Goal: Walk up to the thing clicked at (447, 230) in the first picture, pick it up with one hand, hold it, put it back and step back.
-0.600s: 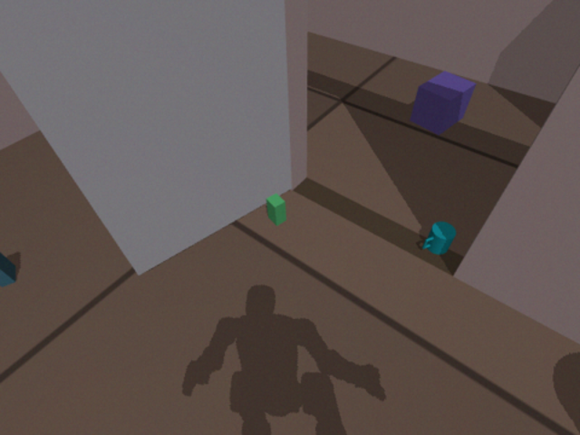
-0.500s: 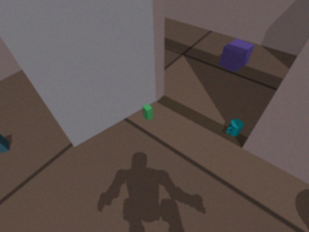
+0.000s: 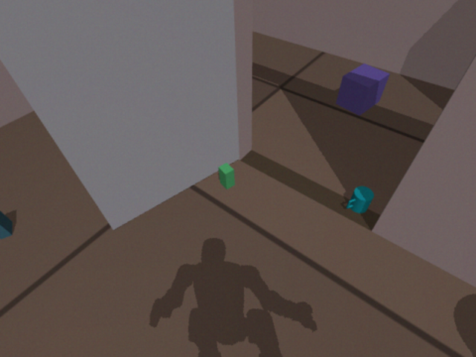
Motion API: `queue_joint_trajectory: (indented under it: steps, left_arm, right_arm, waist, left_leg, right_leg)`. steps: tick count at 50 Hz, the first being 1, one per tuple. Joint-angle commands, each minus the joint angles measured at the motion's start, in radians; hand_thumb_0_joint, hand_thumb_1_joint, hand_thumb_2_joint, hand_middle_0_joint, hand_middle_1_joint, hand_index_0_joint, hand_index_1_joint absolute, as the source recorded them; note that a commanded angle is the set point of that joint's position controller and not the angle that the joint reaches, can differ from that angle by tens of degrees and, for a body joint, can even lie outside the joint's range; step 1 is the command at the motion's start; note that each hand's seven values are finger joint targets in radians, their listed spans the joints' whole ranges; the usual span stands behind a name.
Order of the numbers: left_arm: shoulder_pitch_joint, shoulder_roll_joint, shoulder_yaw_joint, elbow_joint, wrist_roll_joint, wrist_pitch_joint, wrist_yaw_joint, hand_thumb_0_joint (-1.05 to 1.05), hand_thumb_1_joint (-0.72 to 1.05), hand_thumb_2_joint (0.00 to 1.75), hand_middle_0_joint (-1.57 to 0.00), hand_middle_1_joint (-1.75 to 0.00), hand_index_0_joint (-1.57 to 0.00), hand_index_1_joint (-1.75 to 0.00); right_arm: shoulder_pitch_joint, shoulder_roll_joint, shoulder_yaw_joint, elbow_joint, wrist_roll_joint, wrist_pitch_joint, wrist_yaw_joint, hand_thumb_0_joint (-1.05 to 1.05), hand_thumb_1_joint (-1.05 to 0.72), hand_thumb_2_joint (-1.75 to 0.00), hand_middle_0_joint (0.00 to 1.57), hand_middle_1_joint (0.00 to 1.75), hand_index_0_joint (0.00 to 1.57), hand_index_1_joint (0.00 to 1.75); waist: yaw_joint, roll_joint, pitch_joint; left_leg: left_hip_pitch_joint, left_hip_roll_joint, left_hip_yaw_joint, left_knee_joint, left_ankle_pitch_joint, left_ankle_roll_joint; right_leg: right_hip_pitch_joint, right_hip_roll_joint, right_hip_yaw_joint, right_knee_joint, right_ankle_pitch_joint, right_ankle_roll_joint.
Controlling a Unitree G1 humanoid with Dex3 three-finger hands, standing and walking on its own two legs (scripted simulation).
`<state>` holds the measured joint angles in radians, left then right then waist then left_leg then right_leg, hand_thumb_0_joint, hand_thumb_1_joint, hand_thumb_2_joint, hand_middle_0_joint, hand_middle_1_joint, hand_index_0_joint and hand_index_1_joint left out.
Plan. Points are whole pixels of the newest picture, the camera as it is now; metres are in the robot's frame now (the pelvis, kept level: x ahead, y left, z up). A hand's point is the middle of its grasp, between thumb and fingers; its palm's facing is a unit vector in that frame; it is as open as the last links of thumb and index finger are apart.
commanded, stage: stand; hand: left
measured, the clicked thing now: (358, 200) +0.97 -0.53 -0.73
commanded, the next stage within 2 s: walk up in 0.52 s
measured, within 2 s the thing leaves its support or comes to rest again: neither
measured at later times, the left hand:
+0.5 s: hand out of the picture +0.07 +0.25 -0.16, palm faces -0.03 -0.94 -0.34, open 7.4 cm
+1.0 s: hand (169, 315) +0.23 +0.18 -0.14, palm faces -0.30 -0.84 -0.45, open 7.4 cm
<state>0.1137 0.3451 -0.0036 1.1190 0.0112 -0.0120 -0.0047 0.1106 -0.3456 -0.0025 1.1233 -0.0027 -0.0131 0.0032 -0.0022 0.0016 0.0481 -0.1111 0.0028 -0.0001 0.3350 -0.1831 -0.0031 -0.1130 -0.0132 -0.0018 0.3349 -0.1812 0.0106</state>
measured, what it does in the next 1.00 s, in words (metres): walks ahead, turning right: right foot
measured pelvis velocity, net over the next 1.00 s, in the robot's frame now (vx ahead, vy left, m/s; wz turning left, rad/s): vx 0.10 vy -0.08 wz -0.44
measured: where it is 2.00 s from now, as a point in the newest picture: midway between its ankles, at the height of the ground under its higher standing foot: (280, 272)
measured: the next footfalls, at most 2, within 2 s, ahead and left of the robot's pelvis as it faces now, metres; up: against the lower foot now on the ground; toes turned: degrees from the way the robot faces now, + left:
right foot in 0.84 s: +0.12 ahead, -0.22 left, +0.00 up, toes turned -25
left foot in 1.28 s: +0.47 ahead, -0.04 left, +0.00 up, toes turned -36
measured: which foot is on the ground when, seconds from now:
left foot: down 0.00-0.84, up 0.86-1.00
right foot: down 0.00-0.56, up 0.58-0.82, down 0.84-1.00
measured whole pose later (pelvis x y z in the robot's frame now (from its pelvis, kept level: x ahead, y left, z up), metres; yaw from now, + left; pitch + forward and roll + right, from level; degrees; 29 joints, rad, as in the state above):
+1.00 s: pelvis +0.10 -0.08 -0.03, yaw -25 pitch -4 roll +0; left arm 0.35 0.35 0.09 0.91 0.00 -0.02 -0.05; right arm 0.11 -0.46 -0.09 0.88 -0.02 0.00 0.09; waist 0.06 0.14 0.09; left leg -0.40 0.04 0.01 1.14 -0.47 0.00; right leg -0.28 0.00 0.01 0.66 -0.31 -0.01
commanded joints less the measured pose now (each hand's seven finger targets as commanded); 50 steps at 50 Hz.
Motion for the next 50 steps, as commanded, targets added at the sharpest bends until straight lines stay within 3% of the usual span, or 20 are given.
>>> queue_joint_trajectory:
  steps: [1,25,26,27,28,29,30,32,34,36,39,41,42,43,44,45,46,47,48,50]
  left_arm:
    - [-0.042,0.212,0.037,-0.063,-0.004,-0.023,0.014,0.00,0.90,0.90,-0.20,-0.30,-0.20,-0.30]
    - [-0.028,0.213,0.037,-0.061,-0.002,-0.021,0.013,0.00,0.90,0.90,-0.20,-0.30,-0.20,-0.30]
    - [0.047,0.305,0.124,-0.174,0.025,0.000,-0.035,0.00,0.90,0.90,-0.20,-0.30,-0.20,-0.30]
    - [-0.026,0.287,0.119,-0.201,0.023,0.008,-0.052,0.00,0.90,0.90,-0.20,-0.30,-0.20,-0.30]
    - [-0.092,0.244,0.117,-0.229,0.020,0.014,-0.063,0.00,0.90,0.90,-0.20,-0.30,-0.20,-0.30]
    - [-0.130,0.237,0.129,-0.254,0.033,0.016,-0.068,0.00,0.90,0.90,-0.20,-0.30,-0.20,-0.30]
    - [-0.092,0.255,0.136,-0.259,0.032,0.017,-0.070,0.00,0.90,0.90,-0.20,-0.30,-0.20,-0.30]
    - [-0.010,0.271,0.147,-0.242,0.024,0.016,-0.085,0.00,0.90,0.90,-0.20,-0.30,-0.20,-0.30]
    - [0.102,0.246,0.148,-0.238,0.006,0.029,-0.106,0.00,0.90,0.90,-0.20,-0.30,-0.20,-0.30]
    - [0.103,0.234,0.148,-0.246,0.005,0.024,-0.113,0.00,0.90,0.90,-0.20,-0.30,-0.20,-0.30]
    - [0.139,0.236,0.159,-0.247,0.006,0.007,-0.109,0.00,0.90,0.90,-0.20,-0.30,-0.20,-0.30]
    - [0.304,0.286,0.180,-0.206,0.014,-0.009,-0.086,0.00,0.90,0.90,-0.20,-0.30,-0.20,-0.30]
    - [0.437,0.340,0.201,-0.182,0.013,-0.021,-0.064,0.00,0.90,0.90,-0.20,-0.30,-0.20,-0.30]
    - [0.447,0.389,0.212,-0.207,0.015,-0.026,-0.046,0.00,0.90,0.90,-0.20,-0.30,-0.20,-0.30]
    - [0.387,0.419,0.208,-0.248,0.002,-0.027,-0.044,0.00,0.90,0.90,-0.20,-0.30,-0.20,-0.30]
    - [0.276,0.440,0.205,-0.281,-0.007,-0.029,-0.035,0.00,0.90,0.90,-0.20,-0.30,-0.20,-0.30]
    - [0.238,0.413,0.196,-0.301,-0.011,-0.034,-0.024,0.00,0.90,0.90,-0.20,-0.30,-0.20,-0.30]
    - [0.203,0.389,0.186,-0.309,-0.013,-0.042,-0.014,0.00,0.90,0.90,-0.20,-0.30,-0.20,-0.30]
    - [0.172,0.368,0.182,-0.317,-0.022,-0.046,-0.004,0.00,0.90,0.90,-0.20,-0.30,-0.20,-0.30]
    - [0.144,0.359,0.177,-0.331,-0.020,-0.060,0.005,0.00,0.90,0.90,-0.20,-0.30,-0.20,-0.30]
  right_arm:
    - [-0.037,-0.206,-0.035,-0.060,-0.005,-0.023,-0.013,0.00,-0.90,-0.90,0.20,0.30,0.20,0.30]
    - [-0.034,-0.211,-0.036,-0.056,-0.004,-0.021,-0.010,0.00,-0.90,-0.90,0.20,0.30,0.20,0.30]
    - [-0.013,-0.346,-0.131,-0.161,-0.038,-0.050,0.019,0.00,-0.90,-0.90,0.20,0.30,0.20,0.30]
    - [0.069,-0.344,-0.143,-0.141,-0.043,-0.052,0.023,0.00,-0.90,-0.90,0.20,0.30,0.20,0.30]
    - [0.106,-0.372,-0.156,-0.136,-0.042,-0.050,0.021,0.00,-0.90,-0.90,0.20,0.30,0.20,0.30]
    - [0.107,-0.384,-0.161,-0.164,-0.035,-0.051,0.022,0.00,-0.90,-0.90,0.20,0.30,0.20,0.30]
    - [0.033,-0.377,-0.162,-0.201,-0.037,-0.056,0.020,0.00,-0.90,-0.90,0.20,0.30,0.20,0.30]
    - [0.004,-0.327,-0.156,-0.239,-0.044,-0.065,0.022,0.00,-0.90,-0.90,0.20,0.30,0.20,0.30]
    - [-0.102,-0.320,-0.163,-0.281,-0.055,-0.065,0.028,0.00,-0.90,-0.90,0.20,0.30,0.20,0.30]
    - [-0.116,-0.311,-0.164,-0.303,-0.052,-0.062,0.039,0.00,-0.90,-0.90,0.20,0.30,0.20,0.30]
    - [-0.089,-0.315,-0.165,-0.313,-0.053,-0.048,0.049,0.00,-0.90,-0.90,0.20,0.30,0.20,0.30]
    - [-0.102,-0.280,-0.149,-0.333,-0.054,-0.029,0.053,0.00,-0.90,-0.90,0.20,0.30,0.20,0.30]
    - [-0.126,-0.221,-0.124,-0.363,-0.054,-0.024,0.061,0.00,-0.90,-0.90,0.20,0.30,0.20,0.30]
    - [-0.124,-0.177,-0.101,-0.397,-0.038,-0.023,0.076,0.00,-0.90,-0.90,0.20,0.30,0.20,0.30]
    - [-0.144,-0.232,-0.111,-0.428,-0.036,-0.025,0.083,0.00,-0.90,-0.90,0.20,0.30,0.20,0.30]
    - [-0.138,-0.282,-0.125,-0.411,-0.031,-0.036,0.079,0.00,-0.90,-0.90,0.20,0.30,0.20,0.30]
    - [-0.138,-0.300,-0.126,-0.398,-0.017,-0.045,0.084,0.00,-0.90,-0.90,0.20,0.30,0.20,0.30]
    - [-0.087,-0.288,-0.121,-0.381,-0.005,-0.047,0.083,0.00,-0.90,-0.90,0.20,0.30,0.20,0.30]
    - [-0.025,-0.286,-0.117,-0.369,-0.002,-0.040,0.080,0.00,-0.90,-0.90,0.20,0.30,0.20,0.30]
    - [0.038,-0.290,-0.122,-0.365,-0.011,-0.026,0.077,0.00,-0.90,-0.90,0.20,0.30,0.20,0.30]
  waist:
    - [0.002,-0.002,-0.069]
    - [0.003,-0.001,-0.077]
    - [-0.039,0.054,-0.069]
    - [-0.089,0.082,-0.012]
    - [-0.123,0.235,0.028]
    - [-0.134,0.223,0.017]
    - [-0.082,0.152,0.013]
    - [-0.032,0.058,-0.025]
    - [0.035,0.144,0.002]
    - [0.030,0.164,0.022]
    - [0.033,0.096,0.007]
    - [0.113,-0.118,-0.032]
    - [0.194,-0.323,-0.024]
    - [0.184,-0.428,0.037]
    - [0.138,-0.335,0.057]
    - [0.090,-0.245,0.086]
    - [0.070,-0.175,0.067]
    - [0.038,-0.163,0.031]
    - [0.006,-0.139,0.010]
    - [-0.022,-0.134,-0.004]
  left_leg:
    - [0.008,0.125,-0.095,-0.056,0.132,0.026]
    - [0.014,0.124,-0.098,-0.061,0.132,0.026]
    - [0.229,0.103,-0.013,0.089,-0.306,0.071]
    - [0.346,0.175,-0.092,0.025,-0.486,0.116]
    - [0.356,0.327,-0.232,-0.128,-0.605,0.165]
    - [0.231,0.481,-0.320,-0.221,-0.544,0.227]
    - [0.146,0.521,-0.307,-0.236,-0.451,0.234]
    - [0.090,0.434,-0.178,-0.210,-0.386,0.207]
    - [0.048,0.367,-0.026,-0.173,-0.360,0.176]
    - [0.007,0.296,0.111,-0.100,-0.300,0.140]
    - [-0.107,0.261,0.198,0.060,-0.343,0.129]
    - [-0.279,0.179,0.253,0.410,-0.401,0.112]
    - [-0.460,0.077,0.253,0.752,-0.429,0.072]
    - [-0.676,-0.013,0.144,0.936,-0.470,0.021]
    - [-0.647,0.003,-0.033,0.928,-0.443,0.001]
    - [-0.624,0.049,-0.087,0.919,-0.398,-0.005]
    - [-0.620,0.081,-0.122,0.899,-0.358,0.003]
    - [-0.595,0.100,-0.115,0.855,-0.310,0.008]
    - [-0.522,0.117,-0.101,0.807,-0.236,0.011]
    - [-0.408,0.112,-0.076,0.721,-0.166,0.012]
  right_leg:
    - [0.004,-0.114,0.091,-0.052,0.114,-0.036]
    - [0.009,-0.113,0.090,-0.050,0.116,-0.040]
    - [-0.285,-0.065,0.231,0.029,-0.236,-0.092]
    - [-0.559,-0.056,0.196,0.065,-0.365,-0.071]
    - [-0.688,-0.010,0.074,0.293,-0.298,-0.057]
    - [-0.642,-0.041,0.040,0.504,-0.303,-0.018]
    - [-0.579,-0.094,0.066,0.584,-0.275,-0.018]
    - [-0.467,-0.127,0.059,0.595,-0.220,-0.017]
    - [-0.404,-0.146,0.010,0.549,-0.183,-0.009]
    - [-0.326,-0.138,-0.034,0.461,-0.125,-0.003]
    - [-0.144,-0.082,-0.132,0.380,-0.097,-0.009]
    - [0.077,-0.033,-0.115,0.295,-0.091,-0.044]
    - [0.153,-0.055,0.091,0.185,-0.278,-0.108]
    - [0.149,-0.202,0.517,-0.023,-0.558,-0.176]
    - [0.033,-0.343,0.915,-0.237,-0.661,-0.261]
    - [-0.021,-0.372,0.961,-0.268,-0.712,-0.301]
    - [0.011,-0.340,0.840,-0.206,-0.565,-0.301]
    - [0.036,-0.300,0.692,-0.141,-0.403,-0.263]
    - [-0.012,-0.258,0.572,-0.105,-0.331,-0.208]
    - [-0.116,-0.189,0.450,-0.069,-0.271,-0.177]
